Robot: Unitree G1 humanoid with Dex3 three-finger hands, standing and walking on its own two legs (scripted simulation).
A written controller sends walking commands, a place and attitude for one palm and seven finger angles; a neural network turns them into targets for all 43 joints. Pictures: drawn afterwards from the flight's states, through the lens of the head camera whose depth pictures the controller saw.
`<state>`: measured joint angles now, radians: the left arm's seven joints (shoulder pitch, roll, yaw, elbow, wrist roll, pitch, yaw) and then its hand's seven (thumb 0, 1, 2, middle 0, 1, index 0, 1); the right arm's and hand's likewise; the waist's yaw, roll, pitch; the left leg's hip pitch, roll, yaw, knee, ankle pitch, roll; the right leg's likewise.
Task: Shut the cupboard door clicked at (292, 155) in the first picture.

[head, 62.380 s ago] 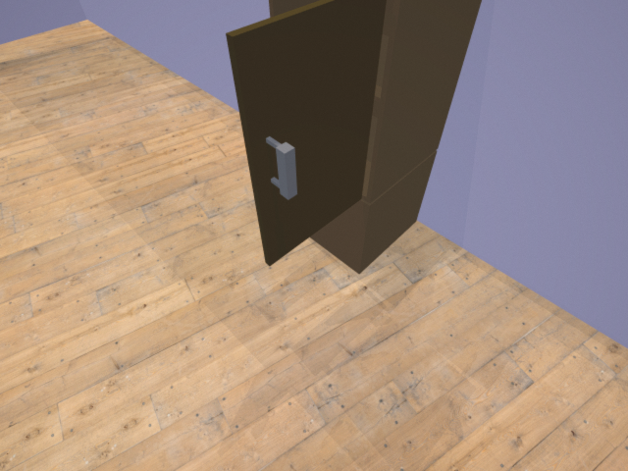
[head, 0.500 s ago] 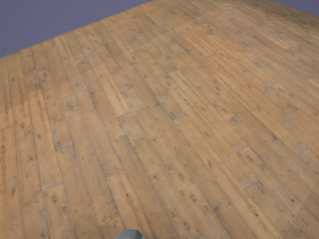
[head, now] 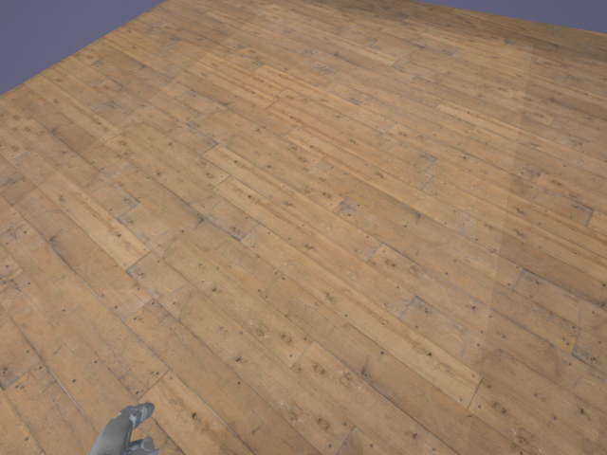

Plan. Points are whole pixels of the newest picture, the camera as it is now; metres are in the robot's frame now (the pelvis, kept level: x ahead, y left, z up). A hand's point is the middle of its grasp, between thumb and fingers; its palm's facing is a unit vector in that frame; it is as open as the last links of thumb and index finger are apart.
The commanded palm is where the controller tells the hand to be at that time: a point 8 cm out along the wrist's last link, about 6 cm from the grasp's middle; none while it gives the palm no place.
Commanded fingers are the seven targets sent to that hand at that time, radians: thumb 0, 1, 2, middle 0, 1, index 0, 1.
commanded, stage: turn to face it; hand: left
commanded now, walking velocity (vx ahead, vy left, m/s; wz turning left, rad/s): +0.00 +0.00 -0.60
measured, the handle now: out of the picture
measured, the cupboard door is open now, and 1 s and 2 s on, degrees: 24 24 24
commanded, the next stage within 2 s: none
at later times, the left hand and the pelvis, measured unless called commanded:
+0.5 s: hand out of the picture +0.13 +0.21 -0.16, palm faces -0.24 -0.96 -0.17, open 7.4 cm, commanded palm none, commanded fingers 0.00 0.90 0.90 -0.20 -0.30 -0.20 -0.30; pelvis +0.01 +0.03 +0.01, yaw -17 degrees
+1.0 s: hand (232, 416) +0.20 +0.12 -0.15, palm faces -0.55 -0.80 -0.22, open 7.4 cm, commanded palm none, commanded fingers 0.00 0.90 0.90 -0.20 -0.30 -0.20 -0.30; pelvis +0.01 +0.01 +0.01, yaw -34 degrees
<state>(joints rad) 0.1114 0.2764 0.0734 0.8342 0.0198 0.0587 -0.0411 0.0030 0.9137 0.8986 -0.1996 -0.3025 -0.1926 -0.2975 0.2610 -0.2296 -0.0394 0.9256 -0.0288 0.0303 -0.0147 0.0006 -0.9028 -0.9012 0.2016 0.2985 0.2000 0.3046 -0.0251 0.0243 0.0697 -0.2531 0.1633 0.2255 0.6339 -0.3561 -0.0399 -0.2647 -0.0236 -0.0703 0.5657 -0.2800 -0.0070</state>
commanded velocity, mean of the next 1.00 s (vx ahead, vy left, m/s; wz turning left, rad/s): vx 0.00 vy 0.00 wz -0.60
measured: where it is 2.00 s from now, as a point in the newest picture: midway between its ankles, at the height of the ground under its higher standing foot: outside the picture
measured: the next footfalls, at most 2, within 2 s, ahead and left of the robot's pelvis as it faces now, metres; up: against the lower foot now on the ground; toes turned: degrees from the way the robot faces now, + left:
left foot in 0.36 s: +0.07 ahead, +0.13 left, +0.00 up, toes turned -9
right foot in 0.74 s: -0.03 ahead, -0.12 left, +0.00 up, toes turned -31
